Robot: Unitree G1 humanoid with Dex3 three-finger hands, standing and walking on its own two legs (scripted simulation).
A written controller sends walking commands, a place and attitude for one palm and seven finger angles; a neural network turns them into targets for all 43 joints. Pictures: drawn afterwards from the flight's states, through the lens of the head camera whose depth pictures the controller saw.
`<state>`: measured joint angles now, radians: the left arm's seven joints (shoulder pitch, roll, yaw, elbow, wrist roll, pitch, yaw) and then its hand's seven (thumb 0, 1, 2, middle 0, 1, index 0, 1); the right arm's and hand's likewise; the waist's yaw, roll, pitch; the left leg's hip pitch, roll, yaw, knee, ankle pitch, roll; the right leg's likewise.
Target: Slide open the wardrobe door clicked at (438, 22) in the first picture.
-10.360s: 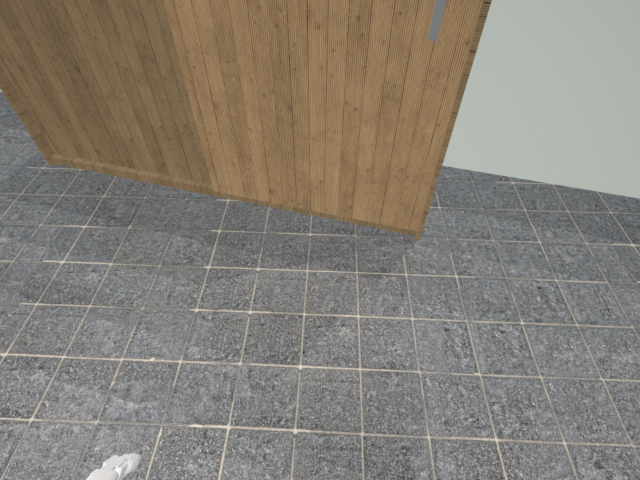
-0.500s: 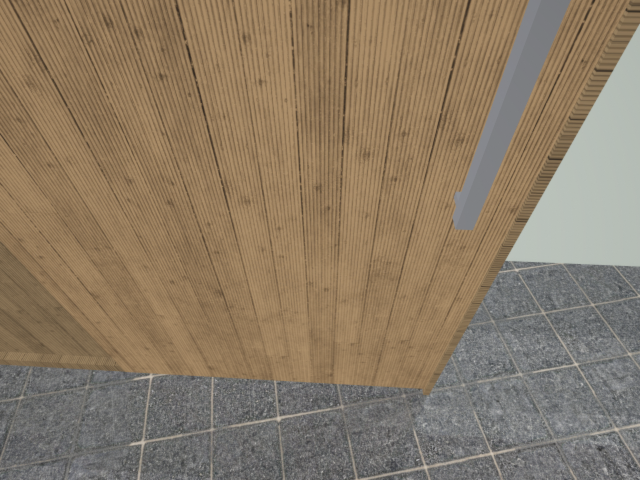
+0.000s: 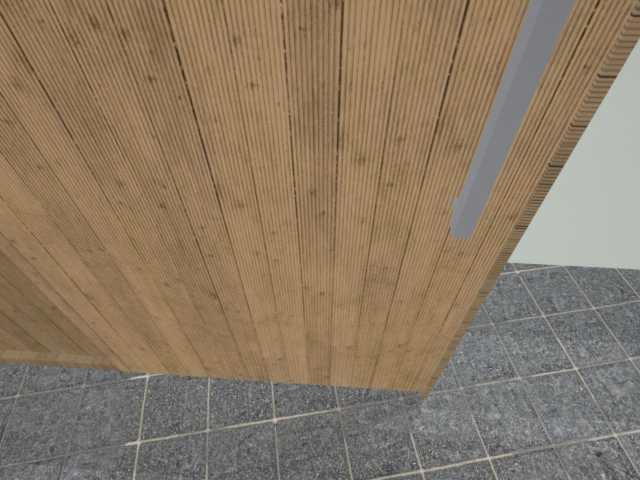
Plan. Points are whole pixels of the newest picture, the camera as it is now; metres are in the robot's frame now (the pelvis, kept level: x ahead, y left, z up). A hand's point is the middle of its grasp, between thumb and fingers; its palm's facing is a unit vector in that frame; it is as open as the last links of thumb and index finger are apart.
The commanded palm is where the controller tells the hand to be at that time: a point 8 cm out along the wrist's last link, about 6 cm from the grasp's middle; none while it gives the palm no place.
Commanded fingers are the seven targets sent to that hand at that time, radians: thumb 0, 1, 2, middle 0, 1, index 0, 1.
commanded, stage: look again from close up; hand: right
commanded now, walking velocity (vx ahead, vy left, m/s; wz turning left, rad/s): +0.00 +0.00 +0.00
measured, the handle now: (495, 119) +0.46 -0.18 +0.23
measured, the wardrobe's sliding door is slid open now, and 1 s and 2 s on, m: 0.00 0.00 0.00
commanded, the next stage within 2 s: none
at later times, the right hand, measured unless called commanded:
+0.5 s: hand out of the picture -0.04 -0.24 -0.18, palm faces +0.00 +0.98 -0.22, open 7.4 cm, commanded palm none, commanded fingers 0.00 -0.90 -0.90 0.20 0.30 0.20 0.30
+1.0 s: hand out of the picture -0.17 -0.21 -0.18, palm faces +0.05 +0.98 -0.17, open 7.4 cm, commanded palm none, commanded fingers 0.00 -0.90 -0.90 0.20 0.30 0.20 0.30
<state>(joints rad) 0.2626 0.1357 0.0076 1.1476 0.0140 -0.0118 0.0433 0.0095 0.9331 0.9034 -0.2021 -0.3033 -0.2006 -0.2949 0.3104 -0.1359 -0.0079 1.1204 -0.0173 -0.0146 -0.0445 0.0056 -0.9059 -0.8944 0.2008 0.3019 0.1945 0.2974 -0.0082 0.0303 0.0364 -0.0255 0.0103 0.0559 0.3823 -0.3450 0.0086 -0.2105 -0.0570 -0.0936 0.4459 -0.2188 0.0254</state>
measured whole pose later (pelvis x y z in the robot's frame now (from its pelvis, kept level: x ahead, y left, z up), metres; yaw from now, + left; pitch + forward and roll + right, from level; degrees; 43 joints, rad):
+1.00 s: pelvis -0.10 -0.05 +0.00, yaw -1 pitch -2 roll +1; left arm 0.28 0.16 0.02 1.06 0.01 0.01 0.01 0.00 0.91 0.90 -0.20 -0.30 -0.20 -0.29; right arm 0.45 -0.15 0.02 1.08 -0.03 0.00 -0.04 0.01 -0.91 -0.89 0.20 0.30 0.20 0.30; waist -0.02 0.01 0.01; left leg -0.22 0.02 -0.02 0.50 -0.26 -0.02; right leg -0.35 0.00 -0.08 0.45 -0.12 -0.04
